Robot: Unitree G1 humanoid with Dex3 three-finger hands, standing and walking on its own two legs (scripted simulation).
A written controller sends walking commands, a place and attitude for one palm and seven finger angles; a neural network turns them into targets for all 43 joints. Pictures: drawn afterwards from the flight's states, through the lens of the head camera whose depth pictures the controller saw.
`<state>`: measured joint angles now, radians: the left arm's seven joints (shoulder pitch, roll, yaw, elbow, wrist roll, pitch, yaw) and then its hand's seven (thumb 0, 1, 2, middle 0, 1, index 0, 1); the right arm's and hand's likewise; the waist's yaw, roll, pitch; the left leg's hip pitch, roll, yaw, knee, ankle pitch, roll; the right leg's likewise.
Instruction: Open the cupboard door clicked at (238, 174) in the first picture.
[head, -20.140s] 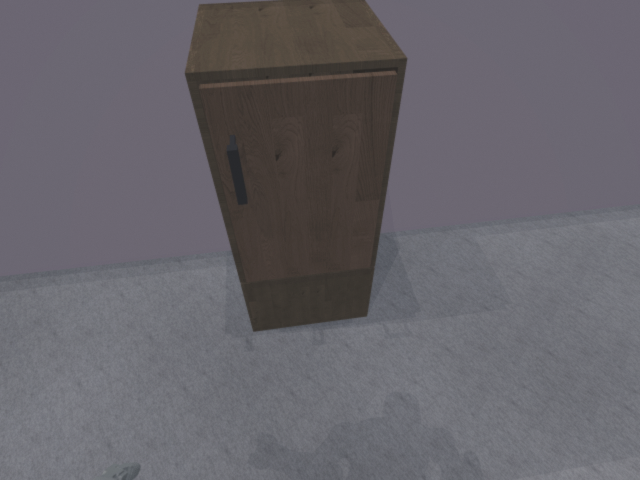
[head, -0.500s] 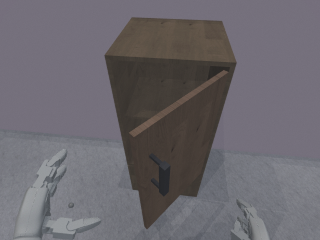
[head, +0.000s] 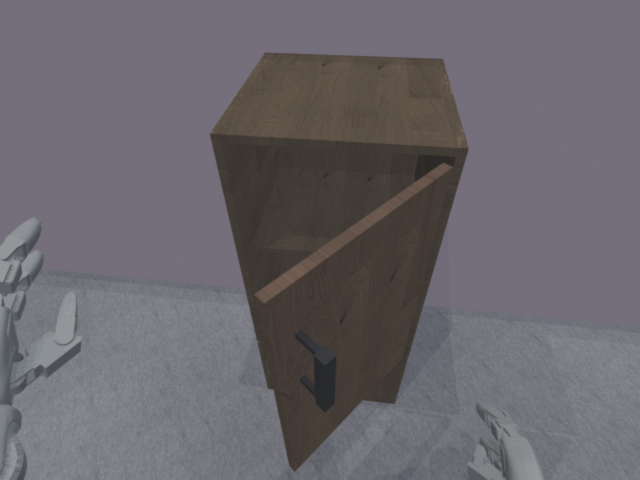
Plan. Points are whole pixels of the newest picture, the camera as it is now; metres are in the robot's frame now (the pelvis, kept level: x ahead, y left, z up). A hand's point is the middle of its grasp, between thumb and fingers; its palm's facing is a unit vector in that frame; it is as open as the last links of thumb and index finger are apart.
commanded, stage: draw the hand back to the body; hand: left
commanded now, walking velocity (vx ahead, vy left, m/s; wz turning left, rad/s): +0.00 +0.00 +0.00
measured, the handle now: (315, 371) +0.28 +0.05 -0.03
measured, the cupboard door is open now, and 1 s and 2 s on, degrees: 52 52 52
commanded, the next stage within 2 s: step back with the hand held close in 0.32 s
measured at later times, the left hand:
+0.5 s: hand (102, 338) +0.19 +0.24 +0.16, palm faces +0.45 -0.80 -0.40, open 7.4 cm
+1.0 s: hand (53, 376) +0.15 +0.26 +0.16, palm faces +0.34 -0.80 -0.49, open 7.4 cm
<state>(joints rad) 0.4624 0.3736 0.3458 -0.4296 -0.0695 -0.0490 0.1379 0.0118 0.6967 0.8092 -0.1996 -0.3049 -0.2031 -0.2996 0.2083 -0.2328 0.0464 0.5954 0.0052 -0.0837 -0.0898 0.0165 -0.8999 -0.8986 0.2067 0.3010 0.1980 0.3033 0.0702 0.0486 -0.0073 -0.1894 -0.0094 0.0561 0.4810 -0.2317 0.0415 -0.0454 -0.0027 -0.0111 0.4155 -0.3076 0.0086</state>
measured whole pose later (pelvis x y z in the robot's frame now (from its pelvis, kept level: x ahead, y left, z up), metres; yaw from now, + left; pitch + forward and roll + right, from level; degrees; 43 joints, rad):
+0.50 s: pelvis +0.00 -0.03 +0.00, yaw +0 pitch -4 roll -1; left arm 0.44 0.35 0.34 -0.37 -0.07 -0.09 0.10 0.02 0.89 0.89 -0.21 -0.31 -0.21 -0.30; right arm 0.19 -0.23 0.02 0.62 0.00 -0.07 -0.09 0.02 -0.90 -0.90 0.21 0.30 0.20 0.30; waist 0.06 0.07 0.02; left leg -0.15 0.03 0.04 0.43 -0.20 0.01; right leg 0.00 0.04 -0.03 0.35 -0.27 -0.03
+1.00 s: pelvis -0.06 +0.01 +0.00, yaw -2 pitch -1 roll -2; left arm 0.57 0.44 0.41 -0.51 -0.05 -0.16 0.13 0.02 0.89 0.89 -0.21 -0.31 -0.21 -0.30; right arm 0.17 -0.23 -0.01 0.52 0.01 0.02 -0.09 0.02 -0.90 -0.90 0.21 0.30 0.20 0.30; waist 0.00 0.02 0.05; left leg -0.33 0.02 0.08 0.49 -0.14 0.06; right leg -0.21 0.02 0.01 0.45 -0.22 0.02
